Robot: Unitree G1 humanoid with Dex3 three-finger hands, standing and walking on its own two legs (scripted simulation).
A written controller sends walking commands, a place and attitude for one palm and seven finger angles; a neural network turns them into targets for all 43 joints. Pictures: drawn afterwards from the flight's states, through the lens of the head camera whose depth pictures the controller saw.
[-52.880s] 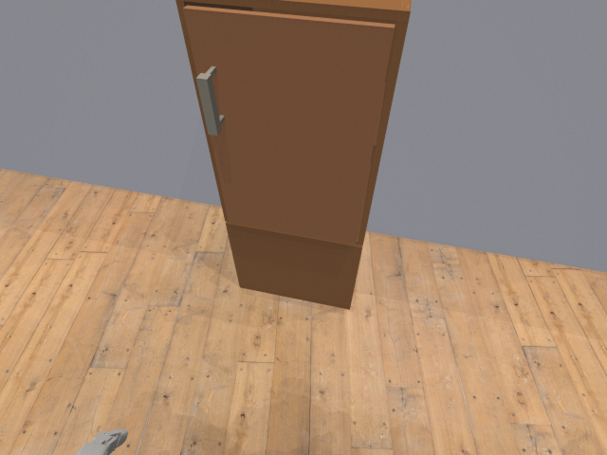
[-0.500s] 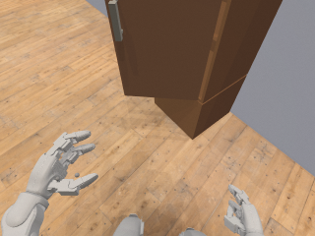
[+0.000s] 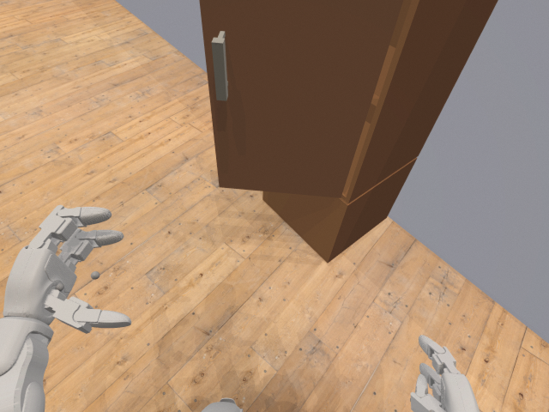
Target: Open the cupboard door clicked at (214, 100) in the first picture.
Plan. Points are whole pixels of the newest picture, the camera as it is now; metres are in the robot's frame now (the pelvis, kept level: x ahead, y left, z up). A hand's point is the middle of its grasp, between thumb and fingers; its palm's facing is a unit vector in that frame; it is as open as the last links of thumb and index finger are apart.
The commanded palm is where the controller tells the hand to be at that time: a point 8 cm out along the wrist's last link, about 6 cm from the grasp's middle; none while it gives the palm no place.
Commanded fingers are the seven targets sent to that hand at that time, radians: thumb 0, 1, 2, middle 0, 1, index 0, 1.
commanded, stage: raise the hand with hooked fingers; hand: left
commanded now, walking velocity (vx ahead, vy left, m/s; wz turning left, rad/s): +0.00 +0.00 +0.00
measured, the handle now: (222, 66) +0.77 +0.17 +0.11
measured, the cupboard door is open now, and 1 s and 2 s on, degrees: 47 47 47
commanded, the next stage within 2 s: move the hooked fingers beside the handle in 0.86 s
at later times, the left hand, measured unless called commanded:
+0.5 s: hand (69, 241) +0.29 +0.28 +0.12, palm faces +0.00 -1.00 -0.01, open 14.0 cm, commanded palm +0.25 +0.32 +0.12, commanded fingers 0.00 -0.50 0.30 -0.30 -1.20 -0.30 -1.20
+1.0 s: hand (98, 244) +0.29 +0.24 +0.12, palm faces +0.03 -1.00 -0.01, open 14.0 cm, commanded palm +0.27 +0.29 +0.12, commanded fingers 0.00 -0.50 0.30 -0.30 -1.20 -0.30 -1.20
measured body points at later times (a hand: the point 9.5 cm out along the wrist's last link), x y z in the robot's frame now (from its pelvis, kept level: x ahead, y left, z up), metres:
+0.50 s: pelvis +0.00 +0.00 +0.02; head +0.01 +0.01 +0.47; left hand +0.28 +0.34 +0.12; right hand +0.16 -0.24 -0.05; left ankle +0.05 +0.09 -0.70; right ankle -0.01 -0.12 -0.70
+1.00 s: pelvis +0.00 -0.03 +0.01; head +0.01 -0.04 +0.46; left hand +0.28 +0.30 +0.12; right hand +0.17 -0.27 -0.06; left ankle +0.05 +0.09 -0.70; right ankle -0.01 -0.12 -0.70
